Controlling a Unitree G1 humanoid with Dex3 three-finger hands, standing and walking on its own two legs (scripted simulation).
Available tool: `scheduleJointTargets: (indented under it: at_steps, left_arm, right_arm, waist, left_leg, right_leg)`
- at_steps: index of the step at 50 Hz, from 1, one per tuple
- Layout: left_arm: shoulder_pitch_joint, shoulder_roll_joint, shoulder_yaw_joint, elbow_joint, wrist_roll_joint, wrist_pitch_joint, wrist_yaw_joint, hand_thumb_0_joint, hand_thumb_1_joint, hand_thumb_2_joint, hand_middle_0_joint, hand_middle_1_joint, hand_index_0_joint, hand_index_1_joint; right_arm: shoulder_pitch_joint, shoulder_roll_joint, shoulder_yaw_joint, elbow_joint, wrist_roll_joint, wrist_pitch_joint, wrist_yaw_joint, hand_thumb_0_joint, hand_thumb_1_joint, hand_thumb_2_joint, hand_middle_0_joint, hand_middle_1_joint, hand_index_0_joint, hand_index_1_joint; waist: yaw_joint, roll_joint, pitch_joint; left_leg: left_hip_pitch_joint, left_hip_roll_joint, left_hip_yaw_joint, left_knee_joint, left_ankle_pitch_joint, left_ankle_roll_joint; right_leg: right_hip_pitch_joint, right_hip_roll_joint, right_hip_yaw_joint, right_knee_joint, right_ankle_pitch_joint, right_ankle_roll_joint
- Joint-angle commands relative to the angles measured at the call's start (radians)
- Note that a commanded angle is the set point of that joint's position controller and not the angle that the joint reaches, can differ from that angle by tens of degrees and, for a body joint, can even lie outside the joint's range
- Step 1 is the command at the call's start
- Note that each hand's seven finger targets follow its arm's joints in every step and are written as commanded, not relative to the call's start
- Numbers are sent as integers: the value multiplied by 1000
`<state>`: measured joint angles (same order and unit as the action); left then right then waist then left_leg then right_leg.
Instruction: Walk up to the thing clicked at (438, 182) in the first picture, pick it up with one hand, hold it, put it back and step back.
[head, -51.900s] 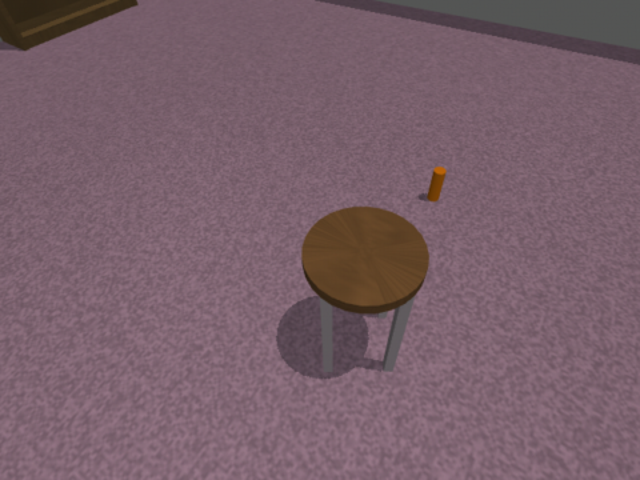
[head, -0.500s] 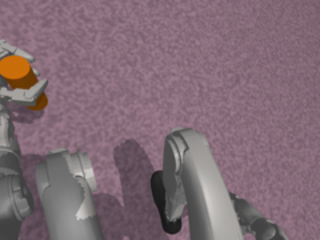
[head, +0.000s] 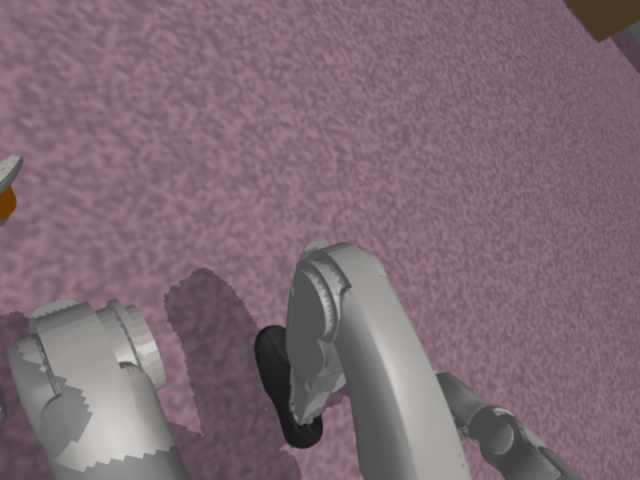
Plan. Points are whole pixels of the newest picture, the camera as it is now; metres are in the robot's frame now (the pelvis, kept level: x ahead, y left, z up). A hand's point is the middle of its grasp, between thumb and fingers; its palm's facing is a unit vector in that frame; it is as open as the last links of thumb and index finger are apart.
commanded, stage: lower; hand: left
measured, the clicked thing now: out of the picture +0.47 +0.27 -0.18
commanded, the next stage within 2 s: loosen in 0.34 s
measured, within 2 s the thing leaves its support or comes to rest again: rests again in 1.34 s
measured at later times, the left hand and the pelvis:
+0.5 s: hand out of the picture +0.47 +0.26 -0.16, palm faces +0.12 -0.99 -0.02, open 7.8 cm; pelvis +0.00 +0.01 +0.00, yaw -2 degrees
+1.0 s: hand out of the picture +0.48 +0.26 -0.16, palm faces +0.12 -0.99 +0.00, open 10.8 cm; pelvis -0.01 +0.01 +0.01, yaw -2 degrees
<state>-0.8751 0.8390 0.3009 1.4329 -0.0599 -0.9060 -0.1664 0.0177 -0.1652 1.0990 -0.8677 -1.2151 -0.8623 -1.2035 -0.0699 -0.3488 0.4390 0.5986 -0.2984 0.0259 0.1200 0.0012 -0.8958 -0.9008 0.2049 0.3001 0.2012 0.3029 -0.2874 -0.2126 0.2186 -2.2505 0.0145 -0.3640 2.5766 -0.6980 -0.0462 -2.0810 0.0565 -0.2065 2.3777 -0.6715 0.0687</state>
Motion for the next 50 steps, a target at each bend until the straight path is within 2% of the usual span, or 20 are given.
scheduleJointTargets:
  at_steps: [1, 9, 15, 18, 22, 23, 26, 27, 29, 30, 31, 32, 33, 34, 37, 39, 40, 47, 48, 50]
  left_arm:
    - [-315, 48, 4, -146, -16, -95, 5, 0, 485, 1290, -1277, -1405, -1293, -1393]
    - [-320, 102, 13, -118, -13, -128, 21, 0, 515, 1286, -1293, -1405, -1310, -1392]
    - [-319, 107, -3, -95, -10, -147, 16, 0, 543, 1285, -1304, -1408, -1322, -1393]
    - [-308, 131, 11, -88, -13, -154, 21, 0, 512, 1274, -1309, -1404, -1325, -1390]
    - [-292, 128, 15, -67, -13, -161, 17, 0, 539, 1283, -1329, -1417, -1347, -1402]
    - [-294, 129, 12, -65, -15, -164, 17, 0, 487, 1220, -1365, -1384, -1383, -1370]
    - [-301, 123, 16, -88, -33, -176, 6, 0, 310, 980, -1181, -1153, -1211, -1130]
    - [-303, 137, 22, -88, -38, -177, 4, 0, 280, 900, -1144, -1090, -1171, -1058]
    - [-297, 136, 18, -84, -37, -178, 0, 0, 200, 740, -1073, -995, -1097, -965]
    - [-292, 124, 13, -74, -36, -176, -2, 0, 183, 697, -1041, -951, -1065, -920]
    - [-293, 127, 16, -79, -37, -178, -2, 0, 153, 658, -1016, -912, -1037, -883]
    - [-288, 126, 12, -80, -35, -178, -3, 0, 137, 642, -1010, -898, -1031, -869]
    - [-296, 136, 15, -78, -32, -178, -3, 0, 58, 646, -930, -822, -951, -806]
    - [-300, 141, 17, -77, -32, -178, -2, 0, 21, 582, -850, -753, -871, -737]
    - [-293, 124, 8, -55, -24, -177, -1, 0, 19, 501, -722, -632, -729, -617]
    - [-289, 134, 15, -45, -24, -172, 2, 0, -26, 464, -689, -586, -693, -574]
    - [-284, 125, 12, -44, -24, -170, -1, 0, -38, 465, -664, -571, -667, -561]
    - [-284, 125, 9, -36, -22, -166, 3, 0, -102, 343, -507, -404, -507, -395]
    - [-281, 120, 7, -34, -20, -167, 3, 0, -74, 367, -427, -369, -427, -363]
    - [-288, 144, 26, -43, -24, -171, 6, 0, 7, 346, -361, -307, -358, -301]
  right_arm:
    - [74, -343, -84, -12, -18, 6, -14, 0, -888, -900, 200, 300, 199, 300]
    - [35, -351, -51, -19, -36, 8, -21, 0, -887, -898, 200, 300, 200, 300]
    - [9, -360, -36, -22, -43, 10, -25, 0, -886, -897, 200, 300, 200, 300]
    - [3, -366, -30, -22, -48, 11, -25, 0, -887, -898, 200, 300, 200, 300]
    - [-8, -370, -25, -25, -49, 11, -26, 0, -885, -897, 200, 300, 200, 300]
    - [-3, -372, -22, -25, -52, 12, -25, 0, -896, -896, 200, 300, 200, 300]
    - [-13, -375, -22, -23, -52, 8, -27, 0, -899, -890, 201, 300, 200, 300]
    - [-18, -373, -21, -23, -50, 6, -27, 0, -901, -891, 201, 300, 200, 300]
    - [-15, -370, -23, -18, -50, 6, -29, 0, -905, -892, 201, 300, 200, 300]
    - [-13, -371, -21, -17, -52, 6, -29, 0, -902, -891, 201, 300, 200, 300]
    - [-17, -370, -22, -15, -51, 4, -30, 0, -905, -891, 201, 300, 200, 300]
    - [-18, -370, -23, -14, -52, 4, -30, 0, -902, -891, 201, 300, 200, 300]
    - [-10, -372, -21, -13, -52, 6, -29, 0, -902, -896, 201, 300, 200, 300]
    - [-15, -372, -21, -16, -52, 8, -30, 0, -903, -896, 201, 300, 200, 300]
    - [-17, -374, -20, -17, -54, 9, -27, 0, -898, -895, 201, 300, 201, 300]
    - [-24, -370, -22, -23, -50, 13, -29, 0, -901, -897, 201, 301, 201, 301]
    - [-15, -373, -21, -24, -52, 14, -28, 0, -897, -896, 201, 301, 201, 301]
    - [-19, -371, -19, -30, -51, 17, -25, 0, -893, -896, 202, 301, 201, 301]
    - [-24, -369, -17, -29, -52, 16, -26, 0, -880, -895, 202, 301, 201, 301]
    - [-18, -372, -13, -31, -52, 20, -26, 0, -869, -893, 202, 301, 201, 301]
  waist:
    - [-145, 562, -590]
    - [-161, 553, -546]
    - [-181, 571, -517]
    - [-180, 569, -522]
    - [-188, 566, -499]
    - [-191, 567, -500]
    - [-195, 562, -511]
    - [-185, 563, -509]
    - [-186, 564, -515]
    - [-195, 557, -512]
    - [-188, 558, -507]
    - [-188, 562, -512]
    - [-190, 573, -519]
    - [-185, 568, -514]
    - [-196, 570, -492]
    - [-186, 546, -483]
    - [-195, 557, -489]
    - [-194, 541, -479]
    - [-195, 547, -472]
    - [-192, 555, -484]
  left_leg:
    - [515, 52, 108, -292, 181, 15]
    - [478, 53, 98, -282, 145, 19]
    - [498, 57, 76, -297, 149, 14]
    - [496, 56, 78, -289, 138, 16]
    - [501, 57, 64, -298, 142, 14]
    - [499, 56, 65, -299, 136, 14]
    - [504, 54, 68, -289, 136, 17]
    - [486, 51, 76, -285, 123, 20]
    - [494, 53, 77, -280, 139, 19]
    - [494, 53, 75, -279, 143, 20]
    - [496, 55, 74, -282, 148, 19]
    - [506, 55, 73, -282, 153, 17]
    - [511, 54, 72, -284, 158, 16]
    - [503, 55, 72, -286, 149, 16]
    - [507, 57, 62, -297, 153, 14]
    - [484, 55, 70, -291, 124, 19]
    - [508, 56, 65, -297, 139, 15]
    - [481, 52, 65, -293, 130, 21]
    - [493, 54, 60, -299, 131, 18]
    - [501, 57, 56, -301, 146, 17]
  right_leg:
    - [279, 41, -108, -195, 265, -75]
    - [291, 50, -116, -209, 250, -73]
    - [278, 52, -130, -204, 254, -73]
    - [289, 56, -130, -212, 250, -72]
    - [272, 55, -140, -208, 252, -72]
    - [283, 57, -141, -213, 250, -72]
    - [290, 58, -137, -218, 258, -69]
    - [296, 59, -131, -223, 248, -71]
    - [298, 61, -130, -223, 261, -71]
    - [299, 61, -133, -226, 266, -69]
    - [293, 60, -130, -223, 268, -71]
    - [293, 61, -132, -223, 271, -72]
    - [300, 61, -133, -222, 274, -72]
    - [294, 61, -134, -222, 265, -74]
    - [283, 58, -140, -216, 269, -73]
    - [272, 60, -137, -225, 245, -75]
    - [277, 60, -140, -225, 255, -73]
    - [277, 62, -139, -229, 249, -74]
    - [268, 61, -143, -226, 249, -74]
    - [280, 61, -141, -226, 257, -73]
